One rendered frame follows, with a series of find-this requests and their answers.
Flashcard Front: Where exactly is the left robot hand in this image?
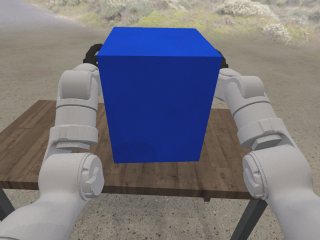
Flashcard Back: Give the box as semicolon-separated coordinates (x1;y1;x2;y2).
83;43;103;68

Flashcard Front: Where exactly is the right robot upper arm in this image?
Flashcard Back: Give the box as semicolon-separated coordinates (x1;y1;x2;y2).
242;144;320;240

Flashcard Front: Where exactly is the right robot forearm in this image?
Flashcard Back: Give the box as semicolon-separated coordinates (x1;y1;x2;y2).
214;68;313;187

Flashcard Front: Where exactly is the carton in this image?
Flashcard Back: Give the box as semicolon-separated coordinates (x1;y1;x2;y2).
96;27;223;164

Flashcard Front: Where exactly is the right robot hand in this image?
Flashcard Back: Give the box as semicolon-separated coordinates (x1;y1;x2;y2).
216;49;229;69

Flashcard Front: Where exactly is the left robot upper arm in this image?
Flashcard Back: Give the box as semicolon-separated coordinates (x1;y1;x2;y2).
0;152;105;240

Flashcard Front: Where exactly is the table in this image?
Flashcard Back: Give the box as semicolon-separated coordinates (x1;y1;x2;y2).
0;100;268;240

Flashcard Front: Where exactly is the left robot forearm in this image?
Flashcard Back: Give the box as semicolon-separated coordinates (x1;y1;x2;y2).
38;63;102;192

